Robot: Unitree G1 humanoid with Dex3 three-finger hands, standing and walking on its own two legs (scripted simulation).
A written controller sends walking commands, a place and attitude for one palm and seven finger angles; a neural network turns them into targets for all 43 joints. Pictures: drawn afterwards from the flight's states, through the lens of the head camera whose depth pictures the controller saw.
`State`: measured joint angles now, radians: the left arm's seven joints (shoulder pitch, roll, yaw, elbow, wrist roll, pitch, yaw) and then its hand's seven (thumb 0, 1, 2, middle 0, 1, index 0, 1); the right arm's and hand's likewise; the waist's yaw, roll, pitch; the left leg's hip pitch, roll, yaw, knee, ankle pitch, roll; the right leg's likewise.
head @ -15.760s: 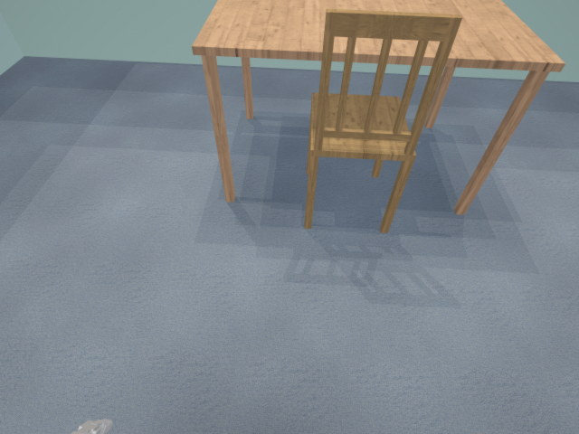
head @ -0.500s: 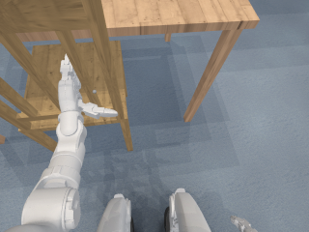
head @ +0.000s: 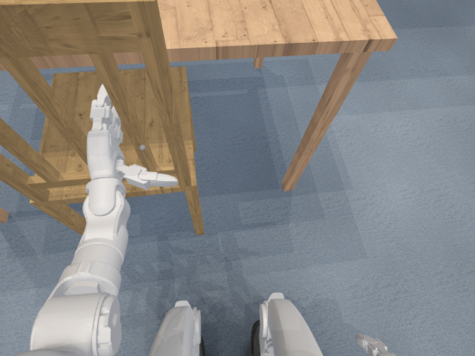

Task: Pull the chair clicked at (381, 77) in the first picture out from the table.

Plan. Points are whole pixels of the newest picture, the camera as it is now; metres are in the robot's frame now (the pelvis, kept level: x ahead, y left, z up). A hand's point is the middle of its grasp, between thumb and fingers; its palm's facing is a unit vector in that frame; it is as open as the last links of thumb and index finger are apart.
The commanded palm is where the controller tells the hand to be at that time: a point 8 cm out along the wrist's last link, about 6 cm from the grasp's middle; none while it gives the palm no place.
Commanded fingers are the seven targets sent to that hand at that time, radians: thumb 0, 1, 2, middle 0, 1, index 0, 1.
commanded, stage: hook a spindle and tug to test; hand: left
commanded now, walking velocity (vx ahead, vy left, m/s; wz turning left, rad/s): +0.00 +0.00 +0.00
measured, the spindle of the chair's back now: (69, 129) +0.48 +0.27 +0.04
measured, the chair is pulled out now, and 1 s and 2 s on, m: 0.00 0.00 0.06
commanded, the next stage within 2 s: step backward, pulling the chair out in 1.50 s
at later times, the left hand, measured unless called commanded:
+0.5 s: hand (147, 147) +0.45 +0.14 +0.02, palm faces +0.13 -0.99 -0.01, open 13.2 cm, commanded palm +0.42 +0.18 +0.02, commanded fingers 0.00 0.12 0.56 -0.50 -1.45 -0.50 -1.45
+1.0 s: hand (148, 144) +0.46 +0.14 +0.02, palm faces +0.12 -0.99 -0.01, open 7.9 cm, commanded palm +0.41 +0.18 +0.02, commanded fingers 0.00 0.90 0.90 -0.50 -1.45 -0.50 -1.45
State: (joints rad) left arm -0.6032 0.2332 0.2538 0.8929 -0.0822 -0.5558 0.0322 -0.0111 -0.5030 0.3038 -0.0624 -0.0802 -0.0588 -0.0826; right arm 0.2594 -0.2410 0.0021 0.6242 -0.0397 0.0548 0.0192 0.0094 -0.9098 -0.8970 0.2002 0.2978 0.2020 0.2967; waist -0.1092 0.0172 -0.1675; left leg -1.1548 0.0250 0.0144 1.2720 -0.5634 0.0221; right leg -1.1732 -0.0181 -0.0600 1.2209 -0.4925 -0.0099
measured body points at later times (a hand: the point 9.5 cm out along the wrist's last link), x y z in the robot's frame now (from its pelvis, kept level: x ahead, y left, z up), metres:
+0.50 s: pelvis +0.00 +0.00 +0.00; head +0.13 +0.02 +0.43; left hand +0.44 +0.20 +0.03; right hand +0.07 -0.25 -0.13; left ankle +0.01 +0.10 -0.62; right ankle +0.04 -0.12 -0.62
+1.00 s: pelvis +0.00 +0.00 +0.00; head +0.14 +0.02 +0.43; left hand +0.45 +0.20 +0.03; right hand +0.08 -0.26 -0.12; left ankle +0.01 +0.10 -0.62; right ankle +0.04 -0.12 -0.62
